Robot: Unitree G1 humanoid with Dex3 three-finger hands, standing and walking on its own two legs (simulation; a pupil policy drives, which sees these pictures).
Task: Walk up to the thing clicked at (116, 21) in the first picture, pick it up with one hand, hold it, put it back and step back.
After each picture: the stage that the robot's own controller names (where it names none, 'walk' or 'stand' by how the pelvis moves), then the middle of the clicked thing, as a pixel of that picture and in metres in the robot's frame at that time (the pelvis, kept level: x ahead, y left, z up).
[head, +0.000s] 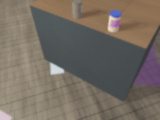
stand; (114, 21) +0.88 -0.16 -0.07
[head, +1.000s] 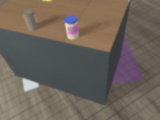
walk; (71, 27) +0.76 +0.13 -0.05
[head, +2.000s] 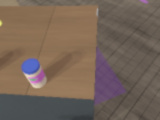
stand; (34, 73) +0.42 +0.23 -0.03
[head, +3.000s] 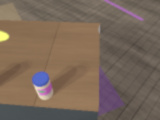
stand; (43, 86) +0.41 +0.20 -0.07
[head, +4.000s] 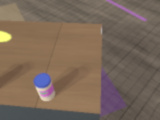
stand; (45, 87) +0.40 +0.19 -0.08
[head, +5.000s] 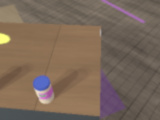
stand; (44, 90) +0.39 +0.19 -0.08
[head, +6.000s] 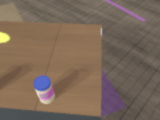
stand; (44, 90) +0.39 +0.19 -0.08
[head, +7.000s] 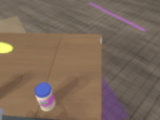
rise first; (45, 97) +0.38 +0.20 -0.07
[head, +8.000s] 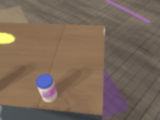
go down; (47, 88) +0.40 +0.20 -0.07
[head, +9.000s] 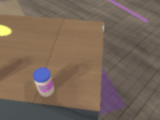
go down; (44, 82) +0.41 +0.19 -0.06
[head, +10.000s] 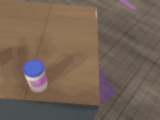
go down; (36, 76) +0.40 +0.18 -0.01
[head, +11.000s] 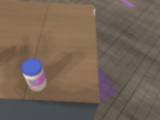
close in; (34, 75) +0.41 +0.18 -0.01
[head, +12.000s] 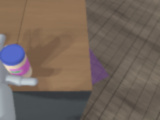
close; (17, 64) +0.41 +0.20 +0.03
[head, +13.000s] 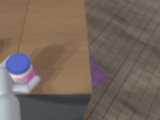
lift; (23, 73) +0.39 +0.18 +0.02
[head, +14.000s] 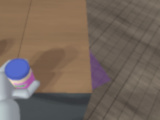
lift; (22, 77) +0.37 +0.19 +0.02
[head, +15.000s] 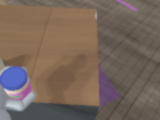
hold; (18, 87) +0.31 +0.21 +0.08
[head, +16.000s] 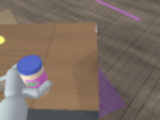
hold; (34, 77) +0.33 +0.16 +0.12
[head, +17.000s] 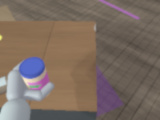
crouch; (36, 78) +0.32 +0.16 +0.11
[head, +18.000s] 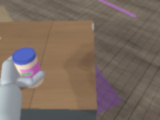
crouch; (29, 68) +0.37 +0.19 +0.11
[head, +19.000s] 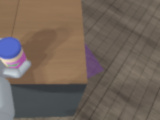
lower; (13, 57) +0.43 +0.19 +0.02
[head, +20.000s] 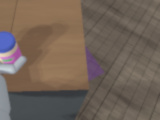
lower; (8, 52) +0.45 +0.21 +0.03
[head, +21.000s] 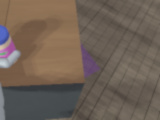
lower; (2, 46) +0.47 +0.21 +0.04
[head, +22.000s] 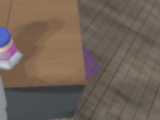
lower; (3, 48) +0.46 +0.21 +0.04
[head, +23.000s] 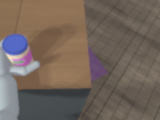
open; (19, 54) +0.44 +0.18 +0.04
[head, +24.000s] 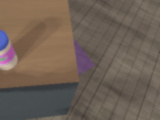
sink last; (1, 51) +0.45 +0.20 +0.04
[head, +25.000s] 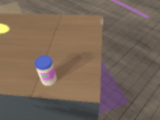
stand; (46, 71) +0.45 +0.19 -0.01
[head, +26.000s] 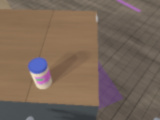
stand; (41, 74) +0.42 +0.19 -0.01
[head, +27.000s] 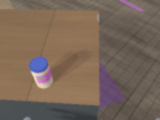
stand; (41, 73) +0.42 +0.19 -0.01
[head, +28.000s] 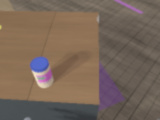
stand; (42, 72) +0.43 +0.19 -0.01
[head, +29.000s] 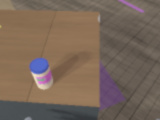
stand; (42, 74) +0.42 +0.19 -0.01
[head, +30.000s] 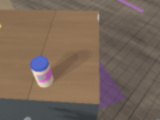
stand; (42, 72) +0.43 +0.19 -0.01
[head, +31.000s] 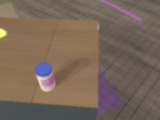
stand; (45, 77) +0.44 +0.19 -0.05
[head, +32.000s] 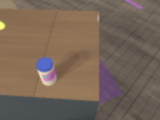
walk; (47, 71) +0.45 +0.18 -0.07
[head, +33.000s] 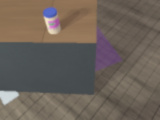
walk; (52, 21) +0.71 +0.19 -0.04
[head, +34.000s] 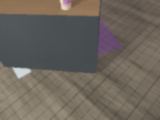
stand; out of the picture +1.01 +0.16 -0.05
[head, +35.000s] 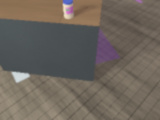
stand; (68, 8) +1.03 +0.14 -0.07
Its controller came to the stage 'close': yes
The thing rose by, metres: 0.19
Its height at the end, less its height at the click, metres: +0.00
